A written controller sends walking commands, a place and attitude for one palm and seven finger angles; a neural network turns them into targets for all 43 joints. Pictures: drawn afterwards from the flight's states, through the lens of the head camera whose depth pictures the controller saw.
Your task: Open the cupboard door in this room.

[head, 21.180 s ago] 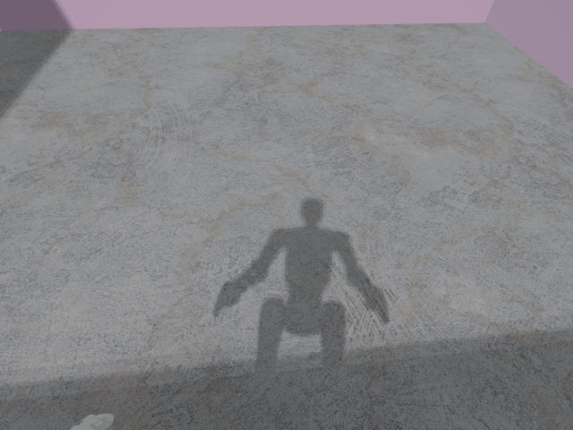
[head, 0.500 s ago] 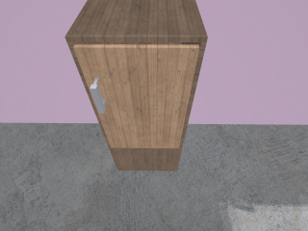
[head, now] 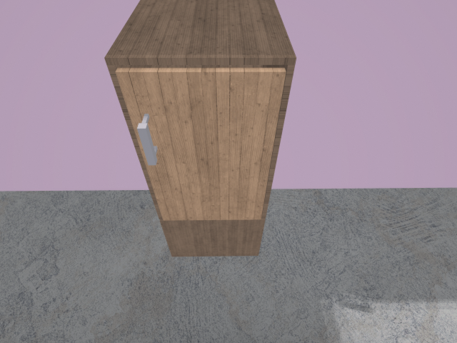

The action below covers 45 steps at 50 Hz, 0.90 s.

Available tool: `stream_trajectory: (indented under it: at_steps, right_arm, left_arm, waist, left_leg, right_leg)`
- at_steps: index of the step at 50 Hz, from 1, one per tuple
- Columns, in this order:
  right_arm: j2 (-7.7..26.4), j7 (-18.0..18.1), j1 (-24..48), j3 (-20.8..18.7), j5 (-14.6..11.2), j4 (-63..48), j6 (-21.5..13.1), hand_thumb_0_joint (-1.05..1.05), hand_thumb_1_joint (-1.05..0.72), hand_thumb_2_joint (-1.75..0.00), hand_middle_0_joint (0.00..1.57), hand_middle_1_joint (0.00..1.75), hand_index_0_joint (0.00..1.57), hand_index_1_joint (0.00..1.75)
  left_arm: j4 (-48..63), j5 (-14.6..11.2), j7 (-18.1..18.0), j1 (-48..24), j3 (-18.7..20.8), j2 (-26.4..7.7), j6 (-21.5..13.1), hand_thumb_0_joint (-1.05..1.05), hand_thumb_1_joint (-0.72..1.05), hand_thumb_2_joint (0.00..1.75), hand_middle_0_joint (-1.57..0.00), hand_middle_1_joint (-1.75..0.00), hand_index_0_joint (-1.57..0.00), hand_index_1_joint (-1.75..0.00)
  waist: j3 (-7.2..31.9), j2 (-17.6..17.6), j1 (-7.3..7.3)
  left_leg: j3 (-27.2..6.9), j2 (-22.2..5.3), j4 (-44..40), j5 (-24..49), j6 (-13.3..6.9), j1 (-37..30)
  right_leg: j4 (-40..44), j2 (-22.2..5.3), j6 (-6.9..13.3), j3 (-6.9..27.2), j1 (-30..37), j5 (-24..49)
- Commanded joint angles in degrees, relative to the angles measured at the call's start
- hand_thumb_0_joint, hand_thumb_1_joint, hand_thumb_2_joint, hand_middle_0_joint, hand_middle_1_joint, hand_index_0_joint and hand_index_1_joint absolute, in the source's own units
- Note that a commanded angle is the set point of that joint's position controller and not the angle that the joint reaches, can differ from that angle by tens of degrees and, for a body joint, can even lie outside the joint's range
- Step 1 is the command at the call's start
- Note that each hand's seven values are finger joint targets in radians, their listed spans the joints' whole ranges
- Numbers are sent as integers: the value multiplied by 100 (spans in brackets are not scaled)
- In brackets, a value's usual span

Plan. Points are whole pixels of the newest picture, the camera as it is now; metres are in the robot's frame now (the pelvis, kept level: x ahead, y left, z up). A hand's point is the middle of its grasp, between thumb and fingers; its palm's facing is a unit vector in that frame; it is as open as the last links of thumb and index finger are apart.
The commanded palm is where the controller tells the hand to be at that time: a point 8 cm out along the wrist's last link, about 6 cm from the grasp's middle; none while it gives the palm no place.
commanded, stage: come to a stop and stand still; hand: left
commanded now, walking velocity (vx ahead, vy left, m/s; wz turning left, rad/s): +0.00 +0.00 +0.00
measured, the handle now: (149, 140) +0.57 +0.24 +0.01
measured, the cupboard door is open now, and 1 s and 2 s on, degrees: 0 0 0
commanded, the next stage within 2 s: look again from close up in 0.10 s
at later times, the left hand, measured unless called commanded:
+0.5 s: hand out of the picture +0.00 +0.16 -0.17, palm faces +0.01 -0.98 -0.18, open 7.4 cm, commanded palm none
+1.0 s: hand (140, 285) +0.21 +0.17 +0.00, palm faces +0.17 -0.98 -0.04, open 7.7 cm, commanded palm +0.13 +0.22 -0.05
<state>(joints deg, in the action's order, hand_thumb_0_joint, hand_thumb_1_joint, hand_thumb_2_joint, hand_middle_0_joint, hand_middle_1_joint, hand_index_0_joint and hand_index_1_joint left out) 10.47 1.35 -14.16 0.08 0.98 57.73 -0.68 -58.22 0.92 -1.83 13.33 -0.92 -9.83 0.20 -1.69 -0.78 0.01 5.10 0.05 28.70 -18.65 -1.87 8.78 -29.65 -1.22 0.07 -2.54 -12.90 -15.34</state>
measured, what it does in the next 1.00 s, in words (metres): stands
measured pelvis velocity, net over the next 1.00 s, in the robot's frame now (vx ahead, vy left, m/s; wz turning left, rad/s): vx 0.00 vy -0.02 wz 0.04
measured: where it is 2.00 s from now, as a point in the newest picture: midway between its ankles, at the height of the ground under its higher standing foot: outside the picture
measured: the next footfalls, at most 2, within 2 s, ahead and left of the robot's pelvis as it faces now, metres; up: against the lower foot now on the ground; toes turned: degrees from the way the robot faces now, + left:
none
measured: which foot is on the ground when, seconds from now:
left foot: down 0.00-1.00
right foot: down 0.00-1.00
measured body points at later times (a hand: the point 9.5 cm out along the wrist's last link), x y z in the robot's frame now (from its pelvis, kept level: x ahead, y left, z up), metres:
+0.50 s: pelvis +0.01 -0.01 +0.00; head +0.02 -0.01 +0.45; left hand +0.00 +0.21 -0.16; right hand -0.01 -0.22 -0.16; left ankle -0.03 +0.09 -0.74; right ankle +0.01 -0.12 -0.74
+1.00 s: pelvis +0.00 -0.02 -0.03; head +0.02 -0.02 +0.42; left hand +0.20 +0.22 +0.00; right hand +0.15 -0.28 -0.11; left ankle -0.03 +0.09 -0.74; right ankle +0.01 -0.12 -0.74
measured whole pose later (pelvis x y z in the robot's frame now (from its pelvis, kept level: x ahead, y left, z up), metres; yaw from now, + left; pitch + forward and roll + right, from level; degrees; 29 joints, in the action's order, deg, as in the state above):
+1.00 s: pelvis +0.00 -0.02 -0.03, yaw +2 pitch +8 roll +1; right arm 14.7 1.9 -14.1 -3.2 -0.3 41.3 -16.5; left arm -9.4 -10.3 4.1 19.2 6.2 -8.9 -19.3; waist 6.0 0.0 0.9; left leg 3.2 0.0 42.9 -23.5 -0.6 26.9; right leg -44.3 -2.2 1.3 -4.4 -30.5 -21.4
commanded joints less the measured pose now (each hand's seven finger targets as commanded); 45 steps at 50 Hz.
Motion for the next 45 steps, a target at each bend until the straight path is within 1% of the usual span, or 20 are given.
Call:
stream_trajectory:
  at_steps: [1,7,13,18,20,23,25,27,30,32,35,37,38,39,40,41,42,43,44,45]
  right_arm:
    - [590,-12,-259,-72,14,-149,-75,0,-90,-90,20,30,20,30]
    - [566,-2,-415,-27,-1,84,-107,0,-90,-90,20,30,20,30]
    - [472,14,-540,-5,-18,330,-108,0,-90,-90,20,30,20,30]
    - [380,31,-621,-6,-25,475,-109,0,-90,-90,20,30,20,30]
    - [350,42,-646,-9,-28,516,-121,0,-90,-90,20,30,20,30]
    - [309,51,-677,-17,-31,556,-125,0,-90,-90,20,30,20,30]
    - [287,64,-718,-17,-27,591,-130,0,-90,-90,20,30,20,30]
    - [271,72,-695,-24,-27,602,-130,0,-90,-90,20,30,20,30]
    - [250,82,-682,-25,-27,608,-133,0,-90,-90,20,30,20,30]
    - [244,86,-666,-34,-24,612,-130,0,-90,-90,20,30,20,30]
    - [251,92,-677,-39,-22,612,-137,0,-90,-90,20,30,20,30]
    - [234,94,-639,-45,-23,626,-129,0,-90,-90,20,30,20,30]
    - [510,49,20,-115,-95,197,-119,0,-90,-90,20,30,20,30]
    - [1450,272,-96,-189,-392,-1833,-1072,0,-90,-90,20,30,20,30]
    - [915,469,274,-141,-244,-1451,-1541,0,-90,-90,20,30,20,30]
    - [625,431,296,-209,-391,-1490,-1700,0,-90,-90,20,30,20,30]
    - [813,379,107,-215,-377,-1403,-1748,0,-90,-90,20,30,20,30]
    - [1047,328,201,-336,-303,-1740,-1838,0,-90,-90,20,30,20,30]
    - [1157,287,76,-430,-185,-1870,-1863,0,-90,-90,20,30,20,30]
    - [1106,245,129,-474,-106,-2041,-1883,0,-90,-90,20,30,20,30]
  left_arm:
    - [177,-14,9,161,136,-650,-93,0,90,90,-20,-30,-20,-30]
    - [9,-26,15,286,123,-632,-133,0,90,90,-20,-30,-20,-30]
    - [-175,-27,4,407,112,-566,-143,0,90,90,-20,-30,-20,-30]
    - [-286,-28,-5,494,118,-509,-155,0,90,90,-20,-30,-20,-30]
    - [-323,-30,-7,526,123,-491,-165,0,90,90,-20,-30,-20,-30]
    - [-347,-23,-16,548,131,-467,-176,0,90,90,-20,-30,-20,-30]
    - [-361,-26,-20,530,139,-455,-176,0,90,90,-20,-30,-20,-30]
    - [-371,-21,-27,547,144,-422,-169,0,90,90,-20,-30,-20,-30]
    - [-394,-23,-23,554,146,-411,-167,0,90,90,-20,-30,-20,-30]
    - [-395,-17,-26,559,153,-410,-168,0,90,90,-20,-30,-20,-30]
    - [-384,-22,-26,556,163,-432,-176,0,90,90,-20,-30,-20,-30]
    - [-382,-15,-30,542,165,-420,-175,0,90,90,-20,-30,-20,-30]
    - [-626,11,-267,1065,203,-605,-238,0,90,90,-20,-30,-20,-30]
    - [8352,-1153,-223,-3316,726,-1815,-1470,0,88,89,-20,-32,-20,-32]
    - [6772,-643,-487,-722,819,-1431,-1168,0,85,88,-20,-33,-20,-33]
    - [5722,-836,-625,801,24,-22,-361,0,83,87,-21,-34,-21,-34]
    - [5756,-940,-475,584,-210,436,-359,0,81,86,-21,-36,-21,-36]
    - [5967,-935,-376,103,85,31,-626,0,78,85,-21,-37,-21,-37]
    - [5864,-907,-224,243,464,-247,-958,0,76,84,-21,-39,-21,-39]
    - [5352,-941,2,928,498,11,-1282,0,74,83,-21,-40,-21,-40]
  waist:
    - [-353,40,16]
    - [-159,118,17]
    - [-280,152,5]
    - [-265,103,10]
    - [-164,74,13]
    - [-165,175,13]
    - [-138,111,22]
    - [-193,25,15]
    - [-197,91,3]
    - [-209,56,-1]
    - [-76,57,0]
    - [-195,127,0]
    - [-341,306,-232]
    - [2586,-809,434]
    - [2650,-1587,-53]
    - [1401,-1099,122]
    - [613,-285,232]
    - [253,168,348]
    - [582,698,377]
    - [569,1189,222]
  left_leg:
    - [-801,-651,-1056,103,-127,606]
    - [-714,-619,-924,470,-110,417]
    - [-665,-617,-867,578,-97,434]
    - [-600,-604,-789,684,-75,381]
    - [-588,-609,-750,801,-72,307]
    - [-549,-616,-686,929,-61,273]
    - [-555,-625,-684,1037,-48,256]
    - [-559,-638,-664,1115,-53,242]
    - [-547,-640,-662,1160,-54,236]
    - [-546,-633,-623,1225,-49,202]
    - [-524,-640,-601,1378,-41,120]
    - [-522,-637,-593,1362,-35,151]
    - [-280,-678,580,1808,174,633]
    - [-468,-77,-259,2774,15,-652]
    - [-473,-291,-304,3781,23,-1088]
    - [-611,-377,-330,3715,230,-412]
    - [-653,-353,-172,3261,177,39]
    - [-740,-224,156,2576,107,462]
    - [-679,-121,448,2161,88,753]
    - [-640,-70,728,1793,103,1248]
  right_leg:
    - [570,-370,213,508,15,77]
    - [550,-442,230,541,123,405]
    - [541,-471,245,546,104,540]
    - [536,-502,266,556,116,710]
    - [510,-504,273,572,161,852]
    - [481,-525,279,548,180,1072]
    - [431,-516,285,529,224,1198]
    - [426,-490,282,531,182,1210]
    - [432,-510,278,512,211,1295]
    - [424,-505,284,527,200,1379]
    - [397,-523,287,517,285,1572]
    - [426,-529,288,517,226,1590]
    - [447,-877,110,852,199,4069]
    - [-33,-353,258,531,794,3319]
    - [-295,-21,329,337,582,1983]
    - [-293,11,195,-92,-238,791]
    - [-190,37,115,-242,-616,820]
    - [-152,51,95,-273,-922,1001]
    - [-275,69,83,-335,-1098,1052]
    - [-537,81,59,-402,-1352,906]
